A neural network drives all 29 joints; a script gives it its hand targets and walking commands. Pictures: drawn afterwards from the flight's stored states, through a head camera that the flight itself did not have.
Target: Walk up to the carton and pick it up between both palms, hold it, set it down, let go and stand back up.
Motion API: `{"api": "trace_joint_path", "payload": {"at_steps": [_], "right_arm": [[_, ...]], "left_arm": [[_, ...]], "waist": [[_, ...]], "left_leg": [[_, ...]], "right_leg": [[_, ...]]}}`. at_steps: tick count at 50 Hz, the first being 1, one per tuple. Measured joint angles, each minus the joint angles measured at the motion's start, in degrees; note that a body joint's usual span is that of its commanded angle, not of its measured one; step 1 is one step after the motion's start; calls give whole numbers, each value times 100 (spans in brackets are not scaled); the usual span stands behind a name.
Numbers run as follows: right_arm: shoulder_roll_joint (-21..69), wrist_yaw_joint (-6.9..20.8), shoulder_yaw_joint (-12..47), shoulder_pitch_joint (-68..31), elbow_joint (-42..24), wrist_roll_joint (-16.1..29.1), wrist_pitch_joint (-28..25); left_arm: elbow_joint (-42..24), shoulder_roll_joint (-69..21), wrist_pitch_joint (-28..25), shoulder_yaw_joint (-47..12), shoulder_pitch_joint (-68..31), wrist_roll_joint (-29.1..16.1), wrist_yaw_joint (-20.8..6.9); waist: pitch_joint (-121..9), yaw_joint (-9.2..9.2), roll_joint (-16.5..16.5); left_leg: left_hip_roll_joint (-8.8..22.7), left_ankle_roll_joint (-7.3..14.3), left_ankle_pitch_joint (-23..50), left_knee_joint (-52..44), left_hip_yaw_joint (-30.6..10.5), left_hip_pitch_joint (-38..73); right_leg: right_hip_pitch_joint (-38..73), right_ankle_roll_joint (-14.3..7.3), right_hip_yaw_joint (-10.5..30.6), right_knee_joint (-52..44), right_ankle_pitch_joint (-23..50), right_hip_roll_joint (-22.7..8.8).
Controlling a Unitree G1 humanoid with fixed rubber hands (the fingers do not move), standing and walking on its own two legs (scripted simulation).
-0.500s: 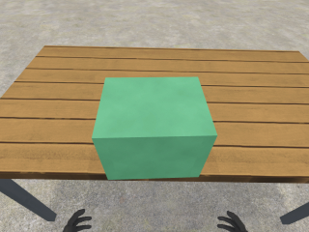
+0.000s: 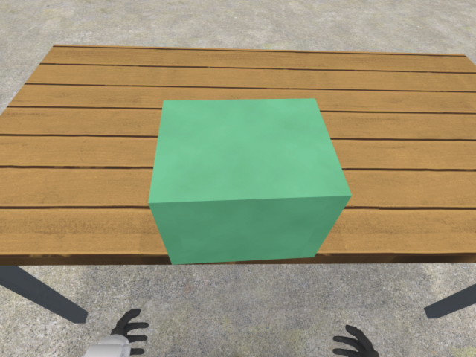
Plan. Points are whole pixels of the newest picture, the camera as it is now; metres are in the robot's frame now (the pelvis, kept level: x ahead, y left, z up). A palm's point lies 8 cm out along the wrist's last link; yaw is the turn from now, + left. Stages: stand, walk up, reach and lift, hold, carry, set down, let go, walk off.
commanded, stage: set down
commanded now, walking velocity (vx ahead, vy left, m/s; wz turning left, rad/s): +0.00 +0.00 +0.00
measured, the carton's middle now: (242, 182) +0.41 +0.03 +0.04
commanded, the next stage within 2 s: let go in 0.66 s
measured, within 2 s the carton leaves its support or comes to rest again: neither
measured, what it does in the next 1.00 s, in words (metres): stands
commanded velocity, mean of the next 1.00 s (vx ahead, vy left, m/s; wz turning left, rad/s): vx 0.00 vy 0.00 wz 0.00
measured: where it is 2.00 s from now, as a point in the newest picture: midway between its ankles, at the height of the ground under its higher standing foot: outside the picture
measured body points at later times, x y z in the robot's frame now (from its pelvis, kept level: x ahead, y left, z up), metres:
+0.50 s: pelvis +0.00 +0.00 +0.00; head -0.02 +0.03 +0.45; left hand +0.16 +0.23 -0.10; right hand +0.16 -0.24 -0.09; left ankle +0.05 +0.09 -0.74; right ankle -0.04 -0.10 -0.74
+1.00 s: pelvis +0.00 +0.01 +0.00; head -0.02 +0.04 +0.45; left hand +0.16 +0.24 -0.09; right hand +0.16 -0.23 -0.09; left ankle +0.05 +0.09 -0.74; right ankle -0.04 -0.10 -0.74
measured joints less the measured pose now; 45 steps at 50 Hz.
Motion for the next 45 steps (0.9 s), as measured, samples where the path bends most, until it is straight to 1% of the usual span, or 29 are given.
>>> {"api": "trace_joint_path", "payload": {"at_steps": [5, 8, 10, 12, 14, 15, 17, 19, 20, 25, 28, 31, 35, 39, 42, 45], "right_arm": [[-22, 37, -100, -135, 119, -85, -76], [-58, 75, -153, -96, 13, -95, -182], [-97, 105, -197, 84, -313, -92, -408], [-168, 95, -225, 332, -660, -135, -822], [-293, 73, -235, 534, -824, -121, -1150], [-372, 57, -226, 596, -799, -107, -1290], [-519, 59, -213, 651, -609, -28, -1439], [-620, 95, -185, 583, -241, 31, -1447], [-624, 134, -195, 591, -190, 63, -1432], [-372, 260, -165, 526, 55, -80, -1706], [-137, 277, -198, 544, 78, -196, -1995], [28, 223, -255, 579, 141, -334, -2222], [89, 128, -272, 669, 147, -379, -2348], [26, 70, -249, 745, 153, -343, -2273], [-58, 57, -241, 762, 185, -317, -2184], [-123, 78, -236, 791, 131, -335, -2219]], "left_arm": [[40, -65, 7, -33, -105, 0, 45], [-182, -92, -68, -76, 9, 6, 69], [-583, -67, -329, -144, 256, -48, 109], [-1069, 21, -803, -251, 634, -118, 154], [-1355, 138, -1193, -362, 958, -206, 161], [-1387, 189, -1361, -409, 1078, -222, 149], [-1260, 267, -1550, -483, 1191, -254, 101], [-881, 302, -1588, -521, 1128, -266, 38], [-770, 319, -1601, -545, 1112, -296, 34], [-333, 335, -1863, -588, 1040, -274, 93], [-320, 329, -2167, -639, 1073, -322, 169], [-333, 303, -2424, -681, 1082, -373, 252], [-255, 270, -2542, -681, 1051, -428, 289], [-92, 275, -2479, -664, 1074, -415, 265], [15, 279, -2410, -638, 1058, -358, 242], [-51, 334, -2490, -653, 1102, -371, 245]], "waist": [[40, -37, 35], [44, -39, 25], [55, -12, 2], [-2, -10, -33], [-130, -14, -54], [-208, -22, -57], [-328, -5, -59], [-393, 10, -45], [-394, 29, -45], [-304, -10, -68], [-266, -26, -71], [-297, -30, -56], [-350, -10, -39], [-415, -41, -45], [-397, -32, -60], [-339, -16, -105]], "left_leg": [[-10, 39, -81, 126, 25, -64], [-19, 58, -113, 144, 51, -42], [-17, 73, -138, 148, 82, 9], [-18, 82, -158, 130, 106, 77], [-18, 75, -155, 65, 112, 182], [-19, 66, -146, 16, 111, 249], [-24, 50, -117, -85, 114, 400], [-26, 37, -86, -151, 102, 520], [-26, 37, -71, -168, 99, 565], [-10, 15, -9, -136, 46, 597], [8, 7, 7, -65, 26, 521], [10, 7, 3, 8, 1, 445], [-1, 5, -20, 53, -13, 465], [-26, 13, -53, 38, -14, 577], [-39, 20, -82, 33, -4, 657], [-58, 43, -105, 28, 11, 705]], "right_leg": [[-48, 38, 22, 81, -47, -19], [-30, 54, 48, 94, -68, -32], [11, 62, 81, 95, -78, -33], [74, 67, 108, 73, -86, -36], [197, 63, 120, -38, -61, -34], [277, 60, 123, -115, -35, -33], [437, 53, 132, -242, 13, -36], [570, 46, 121, -327, 50, -33], [607, 42, 118, -331, 58, -32], [607, 10, 57, -198, 45, -10], [512, -5, 32, -73, 23, 8], [431, -11, 2, 31, -9, 11], [456, -8, -13, 78, -43, 0], [584, 6, -13, 36, -60, -23], [678, 21, -1, -3, -68, -38], [724, 39, 13, -9, -83, -57]]}}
